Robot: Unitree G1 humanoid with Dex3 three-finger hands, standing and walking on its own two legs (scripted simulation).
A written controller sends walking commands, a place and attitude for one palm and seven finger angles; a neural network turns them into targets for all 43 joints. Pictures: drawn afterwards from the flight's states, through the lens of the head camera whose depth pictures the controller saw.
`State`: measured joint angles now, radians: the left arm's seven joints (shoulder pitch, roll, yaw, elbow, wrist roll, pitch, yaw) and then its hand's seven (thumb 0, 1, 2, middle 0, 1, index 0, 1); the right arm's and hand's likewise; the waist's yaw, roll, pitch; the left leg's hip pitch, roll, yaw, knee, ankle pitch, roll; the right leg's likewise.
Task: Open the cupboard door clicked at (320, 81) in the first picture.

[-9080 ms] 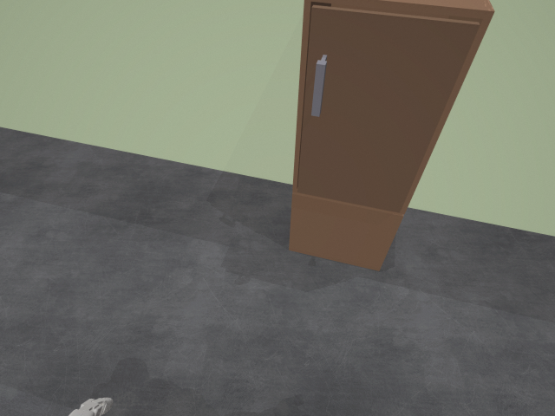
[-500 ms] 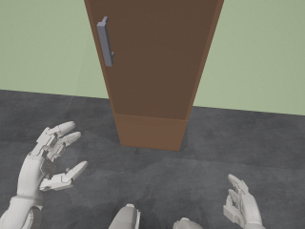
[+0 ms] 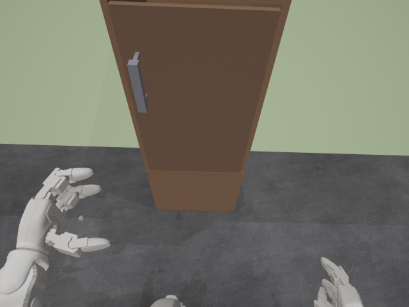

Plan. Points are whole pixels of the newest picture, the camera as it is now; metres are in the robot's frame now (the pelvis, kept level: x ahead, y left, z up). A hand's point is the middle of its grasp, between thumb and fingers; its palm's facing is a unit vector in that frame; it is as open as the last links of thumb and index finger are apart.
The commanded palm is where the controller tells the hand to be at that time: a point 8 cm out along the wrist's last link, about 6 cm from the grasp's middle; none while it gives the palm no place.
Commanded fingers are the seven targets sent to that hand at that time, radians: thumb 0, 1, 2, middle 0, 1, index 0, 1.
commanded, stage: raise the hand with hooked fingers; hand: left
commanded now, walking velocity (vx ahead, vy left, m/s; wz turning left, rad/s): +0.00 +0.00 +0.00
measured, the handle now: (140, 83) +0.60 +0.20 +0.09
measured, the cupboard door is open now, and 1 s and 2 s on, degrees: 0 0 0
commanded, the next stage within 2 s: move the hooked fingers beside the handle in 0.96 s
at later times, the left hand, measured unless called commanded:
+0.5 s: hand (45, 175) +0.30 +0.29 +0.12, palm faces +0.07 -1.00 -0.04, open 14.0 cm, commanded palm +0.27 +0.33 +0.12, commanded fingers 0.00 -0.50 0.30 -0.30 -1.20 -0.30 -1.20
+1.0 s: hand (58, 181) +0.29 +0.27 +0.12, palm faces +0.07 -1.00 -0.02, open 14.0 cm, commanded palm +0.26 +0.31 +0.12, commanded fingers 0.00 -0.50 0.30 -0.30 -1.20 -0.30 -1.20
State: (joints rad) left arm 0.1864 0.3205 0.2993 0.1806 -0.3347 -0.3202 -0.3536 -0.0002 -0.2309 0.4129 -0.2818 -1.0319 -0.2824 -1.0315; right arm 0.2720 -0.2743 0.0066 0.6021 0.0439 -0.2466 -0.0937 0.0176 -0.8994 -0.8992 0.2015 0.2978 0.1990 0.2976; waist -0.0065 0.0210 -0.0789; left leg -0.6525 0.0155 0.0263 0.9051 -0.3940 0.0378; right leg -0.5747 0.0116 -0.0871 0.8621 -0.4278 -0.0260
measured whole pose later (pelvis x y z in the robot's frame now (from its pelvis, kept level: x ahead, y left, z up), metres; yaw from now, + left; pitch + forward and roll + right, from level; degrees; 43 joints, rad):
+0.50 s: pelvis +0.01 +0.01 +0.02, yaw +1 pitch +5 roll -2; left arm -0.09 0.43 0.42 0.38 -0.34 -0.17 -0.46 -0.01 -0.50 0.30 -0.30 -1.20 -0.30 -1.20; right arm 0.27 -0.26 0.06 0.60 0.05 -0.20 -0.10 0.01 -0.90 -0.90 0.21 0.30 0.20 0.30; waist 0.02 0.03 -0.05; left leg -0.51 0.00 0.02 0.77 -0.35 0.05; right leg -0.42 0.00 -0.09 0.71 -0.37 -0.01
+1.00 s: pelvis +0.00 -0.01 +0.02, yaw +0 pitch +4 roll -1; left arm -0.08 0.41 0.42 0.44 -0.35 -0.19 -0.46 -0.01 -0.50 0.30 -0.30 -1.20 -0.30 -1.20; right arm 0.28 -0.27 0.05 0.60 0.05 -0.19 -0.10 0.02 -0.90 -0.90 0.20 0.30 0.20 0.30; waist 0.01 0.04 -0.05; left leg -0.49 0.01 0.02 0.74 -0.33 0.03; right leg -0.41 0.02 -0.09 0.70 -0.36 -0.03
